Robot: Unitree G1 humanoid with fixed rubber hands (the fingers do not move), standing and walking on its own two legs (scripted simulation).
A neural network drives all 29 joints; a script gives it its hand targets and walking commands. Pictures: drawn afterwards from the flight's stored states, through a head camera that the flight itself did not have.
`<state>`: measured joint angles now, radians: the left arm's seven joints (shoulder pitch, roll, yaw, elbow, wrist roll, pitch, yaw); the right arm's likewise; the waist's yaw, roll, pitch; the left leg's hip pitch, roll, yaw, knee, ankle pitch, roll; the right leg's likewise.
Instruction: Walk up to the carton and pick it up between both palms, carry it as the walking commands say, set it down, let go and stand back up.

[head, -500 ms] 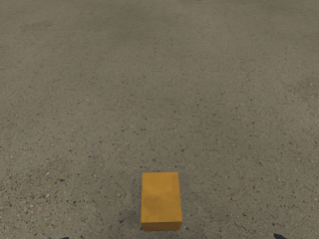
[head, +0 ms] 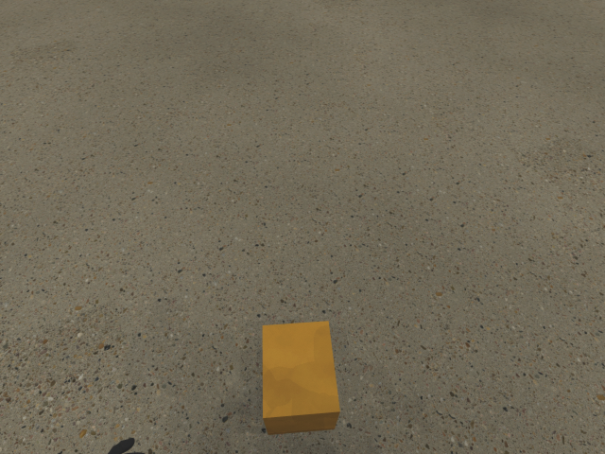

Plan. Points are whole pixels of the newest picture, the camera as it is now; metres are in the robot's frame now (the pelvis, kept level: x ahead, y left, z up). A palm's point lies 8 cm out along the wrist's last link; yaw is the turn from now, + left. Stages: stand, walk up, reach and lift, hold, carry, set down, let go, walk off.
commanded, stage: walk up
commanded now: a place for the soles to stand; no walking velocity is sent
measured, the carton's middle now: (298, 377) +0.43 +0.03 -0.66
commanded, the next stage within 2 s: reach and lift in 0.28 s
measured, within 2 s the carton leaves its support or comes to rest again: neither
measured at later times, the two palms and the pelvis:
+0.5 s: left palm (120, 452) +0.16 +0.27 -0.12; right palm (523, 448) +0.17 -0.28 -0.11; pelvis -0.01 +0.01 -0.02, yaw +0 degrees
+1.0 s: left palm (164, 390) +0.26 +0.25 -0.18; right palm (453, 386) +0.26 -0.23 -0.18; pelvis -0.01 +0.00 -0.08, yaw +1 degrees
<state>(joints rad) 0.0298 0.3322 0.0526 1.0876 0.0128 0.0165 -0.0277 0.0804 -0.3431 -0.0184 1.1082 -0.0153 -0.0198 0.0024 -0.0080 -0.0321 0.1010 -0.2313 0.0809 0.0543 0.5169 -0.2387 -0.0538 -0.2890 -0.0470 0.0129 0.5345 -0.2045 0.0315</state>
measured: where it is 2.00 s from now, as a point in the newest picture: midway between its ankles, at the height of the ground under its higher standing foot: outside the picture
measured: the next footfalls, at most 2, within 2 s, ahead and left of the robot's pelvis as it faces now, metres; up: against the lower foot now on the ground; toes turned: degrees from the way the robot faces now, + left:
none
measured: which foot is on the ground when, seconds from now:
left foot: down 0.00-1.00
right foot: down 0.00-1.00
